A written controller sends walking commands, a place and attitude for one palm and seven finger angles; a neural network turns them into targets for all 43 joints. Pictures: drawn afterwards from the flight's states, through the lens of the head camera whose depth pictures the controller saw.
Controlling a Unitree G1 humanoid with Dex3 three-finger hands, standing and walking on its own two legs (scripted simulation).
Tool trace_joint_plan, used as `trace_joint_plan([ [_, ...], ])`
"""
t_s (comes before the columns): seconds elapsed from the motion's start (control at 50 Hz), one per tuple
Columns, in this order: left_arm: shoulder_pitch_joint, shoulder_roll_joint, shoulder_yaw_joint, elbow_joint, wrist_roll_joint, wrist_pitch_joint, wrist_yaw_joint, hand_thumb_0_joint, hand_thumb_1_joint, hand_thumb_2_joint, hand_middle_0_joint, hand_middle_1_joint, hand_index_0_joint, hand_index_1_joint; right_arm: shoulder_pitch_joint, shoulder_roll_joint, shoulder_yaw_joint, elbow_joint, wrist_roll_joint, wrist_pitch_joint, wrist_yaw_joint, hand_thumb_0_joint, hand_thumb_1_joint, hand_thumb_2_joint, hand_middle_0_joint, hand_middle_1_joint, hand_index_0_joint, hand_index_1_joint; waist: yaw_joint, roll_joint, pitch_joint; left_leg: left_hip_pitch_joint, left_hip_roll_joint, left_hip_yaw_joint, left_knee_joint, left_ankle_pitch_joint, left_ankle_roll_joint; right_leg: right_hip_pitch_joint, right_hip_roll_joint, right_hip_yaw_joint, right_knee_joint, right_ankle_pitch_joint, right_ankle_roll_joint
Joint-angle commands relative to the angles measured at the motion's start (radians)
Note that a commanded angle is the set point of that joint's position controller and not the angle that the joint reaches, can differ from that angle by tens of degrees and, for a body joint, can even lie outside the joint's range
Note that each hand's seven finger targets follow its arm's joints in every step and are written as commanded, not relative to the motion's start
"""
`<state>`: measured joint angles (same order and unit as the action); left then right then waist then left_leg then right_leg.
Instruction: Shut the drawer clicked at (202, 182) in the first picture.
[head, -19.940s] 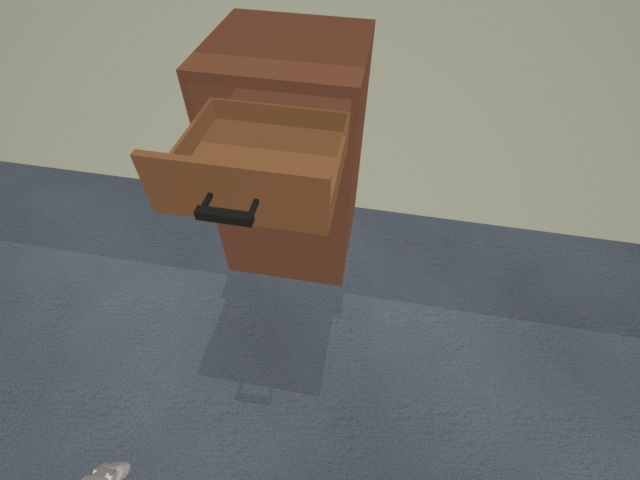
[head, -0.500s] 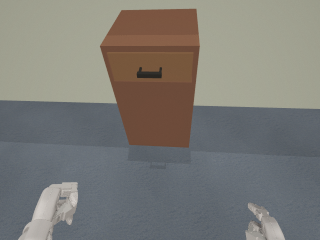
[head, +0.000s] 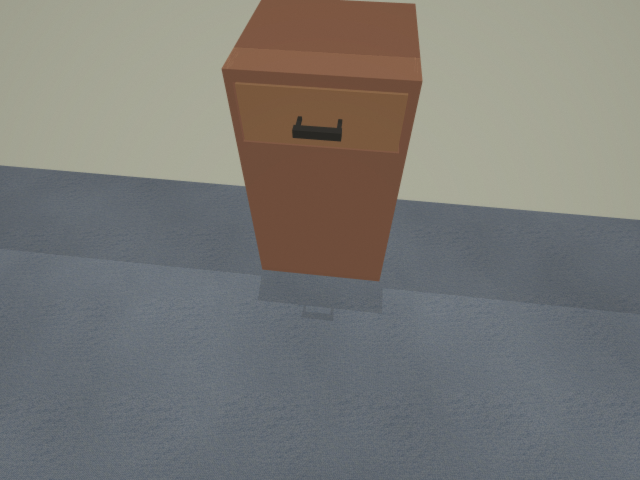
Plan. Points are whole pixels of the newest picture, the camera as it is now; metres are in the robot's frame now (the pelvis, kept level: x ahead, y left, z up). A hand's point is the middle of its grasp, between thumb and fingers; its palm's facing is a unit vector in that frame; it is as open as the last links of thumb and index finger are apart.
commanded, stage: let the arm hang, fingers relaxed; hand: left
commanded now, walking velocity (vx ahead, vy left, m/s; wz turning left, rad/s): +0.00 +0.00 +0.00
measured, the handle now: (318, 127) +0.88 +0.07 -0.08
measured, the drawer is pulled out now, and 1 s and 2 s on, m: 0.00 0.00 0.00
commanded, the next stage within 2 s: look to check the result in 0.46 s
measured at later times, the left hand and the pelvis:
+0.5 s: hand out of the picture -0.01 +0.13 -0.18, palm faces +0.02 -0.99 -0.15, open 7.3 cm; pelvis +0.01 -0.02 +0.00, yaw -1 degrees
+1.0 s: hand out of the picture +0.01 +0.11 -0.17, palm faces +0.04 -0.99 -0.16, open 7.3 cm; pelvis +0.03 -0.04 +0.00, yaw -1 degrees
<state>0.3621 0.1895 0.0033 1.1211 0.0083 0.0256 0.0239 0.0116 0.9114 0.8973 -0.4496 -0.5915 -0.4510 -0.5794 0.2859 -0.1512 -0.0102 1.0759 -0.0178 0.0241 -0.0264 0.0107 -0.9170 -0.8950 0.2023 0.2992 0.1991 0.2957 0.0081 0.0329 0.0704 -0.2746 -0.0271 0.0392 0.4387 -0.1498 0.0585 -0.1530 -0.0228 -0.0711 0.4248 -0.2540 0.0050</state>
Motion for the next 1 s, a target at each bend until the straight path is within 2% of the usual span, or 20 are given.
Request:
trace_joint_plan([
  [0.0,0.046,0.061,0.017,-0.012,0.004,-0.022,0.006,0.0,0.9,0.9,-0.2,-0.3,-0.2,-0.3,0.064,-0.118,-0.026,-0.01,0.004,-0.018,-0.013,0.0,-0.9,-0.9,0.2,0.3,0.2,0.3,-0.012,-0.043,0.02,0.024,0.145,-0.191,-0.176,-0.235,0.007,-0.097,-0.05,0.076,-0.082,-0.104,-0.051],
  [0.04,0.058,0.057,0.017,-0.004,0.006,-0.023,0.009,0.0,0.9,0.9,-0.2,-0.3,-0.2,-0.3,0.066,-0.113,-0.026,0.001,0.004,-0.019,-0.013,0.0,-0.9,-0.9,0.2,0.3,0.2,0.3,-0.007,-0.023,0.018,0.03,0.144,-0.186,-0.178,-0.224,0.008,-0.1,-0.051,0.076,-0.078,-0.098,-0.05],
  [0.16,0.059,0.036,0.018,0.009,0.003,-0.028,0.014,0.0,0.9,0.9,-0.2,-0.3,-0.2,-0.3,0.087,-0.07,-0.021,0.027,0.003,-0.022,-0.012,0.0,-0.9,-0.9,0.2,0.3,0.2,0.3,-0.011,-0.045,0.031,0.032,0.124,-0.145,-0.15,-0.158,0.001,-0.108,-0.063,0.085,-0.094,-0.096,-0.05],
  [0.2,0.058,0.026,0.017,0.011,0.002,-0.028,0.014,0.0,0.9,0.9,-0.2,-0.3,-0.2,-0.3,0.087,-0.062,-0.02,0.033,0.002,-0.021,-0.012,0.0,-0.9,-0.9,0.2,0.3,0.2,0.3,-0.012,-0.018,0.05,0.031,0.117,-0.136,-0.141,-0.151,-0.002,-0.127,-0.064,0.091,-0.098,-0.101,-0.051],
  [0.3,0.049,0.014,0.019,0.01,0.001,-0.031,0.016,0.0,0.9,0.9,-0.2,-0.3,-0.2,-0.3,0.102,-0.041,-0.018,0.043,0.002,-0.024,-0.014,0.0,-0.9,-0.9,0.2,0.3,0.2,0.3,-0.015,-0.012,0.054,0.03,0.116,-0.123,-0.126,-0.106,-0.006,-0.118,-0.066,0.093,-0.099,-0.069,-0.054],
  [0.42,0.043,0.002,0.022,0.012,-0.001,-0.035,0.017,0.0,0.9,0.9,-0.2,-0.3,-0.2,-0.3,0.11,-0.033,-0.018,0.05,0.003,-0.028,-0.019,0.0,-0.9,-0.9,0.2,0.3,0.2,0.3,-0.015,-0.002,0.033,0.048,0.117,-0.111,-0.104,-0.053,-0.009,-0.098,-0.067,0.094,-0.095,-0.033,-0.056],
  [0.52,0.044,-0.01,0.023,0.015,-0.003,-0.036,0.019,0.0,0.9,0.9,-0.2,-0.3,-0.2,-0.3,0.117,-0.026,-0.019,0.053,0.003,-0.029,-0.021,0.0,-0.9,-0.9,0.2,0.3,0.2,0.3,-0.016,-0.024,0.028,0.057,0.116,-0.107,-0.09,-0.025,-0.01,-0.092,-0.069,0.093,-0.097,-0.019,-0.058],
  [0.62,0.049,-0.014,0.023,0.018,-0.004,-0.039,0.021,0.0,0.9,0.9,-0.2,-0.3,-0.2,-0.3,0.121,-0.021,-0.018,0.059,0.005,-0.034,-0.025,0.0,-0.9,-0.9,0.2,0.3,0.2,0.3,-0.016,-0.026,-0.014,0.094,0.124,-0.102,-0.068,0.073,-0.006,-0.06,-0.07,0.09,-0.087,0.05,-0.056],
  [0.9,0.049,-0.014,0.021,0.024,-0.003,-0.042,0.024,0.0,0.9,0.9,-0.2,-0.3,-0.2,-0.3,0.099,-0.024,-0.014,0.068,0.005,-0.031,-0.026,0.0,-0.9,-0.9,0.2,0.3,0.2,0.3,-0.017,-0.034,0.035,0.102,0.124,-0.084,-0.06,0.1,-0.015,-0.065,-0.071,0.098,-0.106,0.087,-0.054],
  [0.98,0.048,-0.016,0.022,0.022,-0.003,-0.042,0.023,0.0,0.9,0.9,-0.2,-0.3,-0.2,-0.3,0.099,-0.025,-0.013,0.067,0.004,-0.032,-0.027,0.0,-0.9,-0.9,0.2,0.3,0.2,0.3,-0.017,-0.031,0.027,0.11,0.126,-0.084,-0.06,0.105,-0.015,-0.058,-0.07,0.099,-0.108,0.089,-0.055],
])
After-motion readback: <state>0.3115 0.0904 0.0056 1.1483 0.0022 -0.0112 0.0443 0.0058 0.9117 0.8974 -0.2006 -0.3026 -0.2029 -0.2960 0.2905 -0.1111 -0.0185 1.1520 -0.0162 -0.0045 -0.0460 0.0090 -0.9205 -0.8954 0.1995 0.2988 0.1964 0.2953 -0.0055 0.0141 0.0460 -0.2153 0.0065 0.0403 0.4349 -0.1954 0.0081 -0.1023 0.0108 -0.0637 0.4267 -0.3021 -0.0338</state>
